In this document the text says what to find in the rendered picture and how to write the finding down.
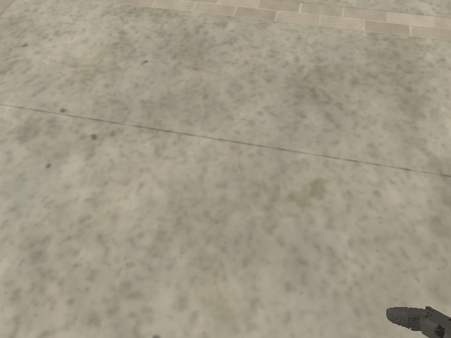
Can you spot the right robot hand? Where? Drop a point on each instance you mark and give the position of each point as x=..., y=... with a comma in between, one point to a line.
x=429, y=321

